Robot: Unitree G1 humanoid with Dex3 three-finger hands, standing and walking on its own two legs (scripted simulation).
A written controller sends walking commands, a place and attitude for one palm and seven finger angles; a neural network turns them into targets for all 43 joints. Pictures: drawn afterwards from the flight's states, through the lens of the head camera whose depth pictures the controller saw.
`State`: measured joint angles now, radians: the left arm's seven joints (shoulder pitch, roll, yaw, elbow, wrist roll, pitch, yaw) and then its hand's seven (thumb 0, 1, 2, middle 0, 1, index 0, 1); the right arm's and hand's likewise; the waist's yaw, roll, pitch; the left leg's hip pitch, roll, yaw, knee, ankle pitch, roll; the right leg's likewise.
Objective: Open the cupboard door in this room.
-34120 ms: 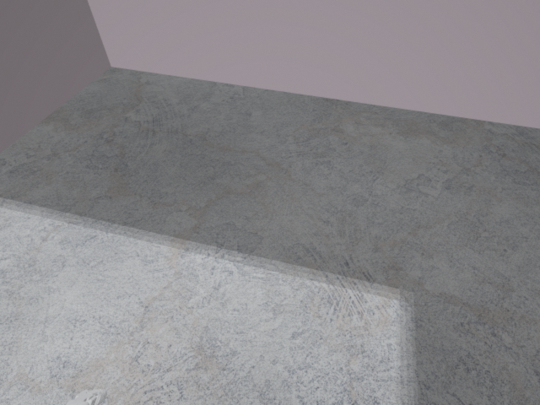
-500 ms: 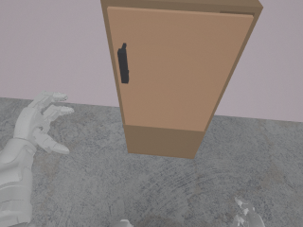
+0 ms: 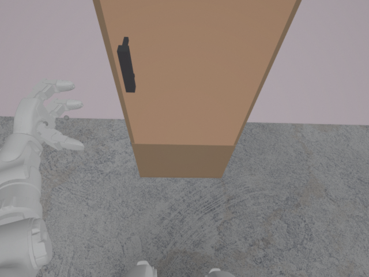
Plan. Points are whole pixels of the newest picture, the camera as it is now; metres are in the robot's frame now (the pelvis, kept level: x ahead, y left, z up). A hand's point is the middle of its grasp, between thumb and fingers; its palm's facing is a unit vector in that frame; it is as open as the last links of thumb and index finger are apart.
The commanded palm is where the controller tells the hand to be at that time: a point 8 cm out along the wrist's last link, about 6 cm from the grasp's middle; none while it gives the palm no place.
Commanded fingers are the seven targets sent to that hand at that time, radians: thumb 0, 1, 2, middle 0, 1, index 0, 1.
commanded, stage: move the hooked fingers beside the handle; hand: left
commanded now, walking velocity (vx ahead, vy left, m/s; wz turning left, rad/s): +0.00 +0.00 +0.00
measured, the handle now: (128, 65) +0.61 +0.14 +0.08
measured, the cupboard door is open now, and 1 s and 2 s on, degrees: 0 0 0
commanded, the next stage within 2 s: slide the fingers in behind the handle in 1.62 s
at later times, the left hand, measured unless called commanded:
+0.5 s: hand (83, 89) +0.51 +0.23 +0.09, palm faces -0.02 -1.00 +0.00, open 14.0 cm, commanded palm +0.49 +0.28 +0.09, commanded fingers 0.00 -0.50 0.30 -0.30 -1.20 -0.30 -1.20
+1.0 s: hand (95, 71) +0.57 +0.22 +0.09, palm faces +0.00 -1.00 -0.01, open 13.9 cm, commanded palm +0.55 +0.26 +0.08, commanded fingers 0.00 -0.50 0.30 -0.30 -1.20 -0.30 -1.20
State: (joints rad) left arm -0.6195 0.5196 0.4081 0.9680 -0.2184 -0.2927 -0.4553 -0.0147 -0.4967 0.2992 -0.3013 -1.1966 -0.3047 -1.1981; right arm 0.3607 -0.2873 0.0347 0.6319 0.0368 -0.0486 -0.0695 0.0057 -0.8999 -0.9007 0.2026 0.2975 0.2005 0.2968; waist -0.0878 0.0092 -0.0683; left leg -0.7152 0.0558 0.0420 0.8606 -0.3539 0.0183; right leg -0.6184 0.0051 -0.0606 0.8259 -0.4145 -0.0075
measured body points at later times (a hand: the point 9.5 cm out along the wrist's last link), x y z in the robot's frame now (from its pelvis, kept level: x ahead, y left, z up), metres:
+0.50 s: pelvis +0.01 +0.01 -0.01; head +0.12 +0.03 +0.42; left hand +0.50 +0.28 +0.09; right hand +0.01 -0.27 -0.12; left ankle +0.04 +0.11 -0.70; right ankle -0.01 -0.12 -0.70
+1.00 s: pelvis +0.01 +0.01 -0.02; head +0.16 +0.02 +0.40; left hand +0.57 +0.27 +0.09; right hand -0.05 -0.25 -0.11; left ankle +0.04 +0.11 -0.70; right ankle -0.01 -0.12 -0.70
